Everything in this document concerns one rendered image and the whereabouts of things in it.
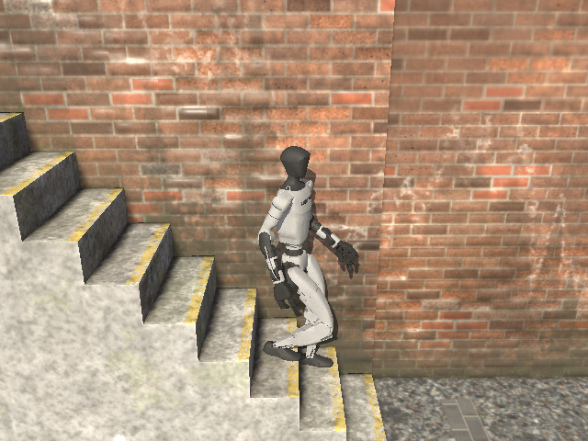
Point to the right robot thigh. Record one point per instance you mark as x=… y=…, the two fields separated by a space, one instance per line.
x=310 y=294

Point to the left robot hand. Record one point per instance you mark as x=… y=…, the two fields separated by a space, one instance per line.
x=343 y=250

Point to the robot left forearm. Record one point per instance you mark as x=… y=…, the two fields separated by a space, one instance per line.
x=324 y=233

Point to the robot right upper arm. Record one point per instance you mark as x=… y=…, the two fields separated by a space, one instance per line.
x=280 y=204

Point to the right robot hand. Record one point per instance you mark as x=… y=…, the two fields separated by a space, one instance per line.
x=283 y=291

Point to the robot right forearm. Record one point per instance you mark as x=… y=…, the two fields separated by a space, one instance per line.
x=264 y=241

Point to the robot left upper arm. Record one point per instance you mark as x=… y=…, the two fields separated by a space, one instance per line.
x=309 y=182

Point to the left robot shin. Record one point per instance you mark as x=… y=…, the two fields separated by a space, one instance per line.
x=310 y=347

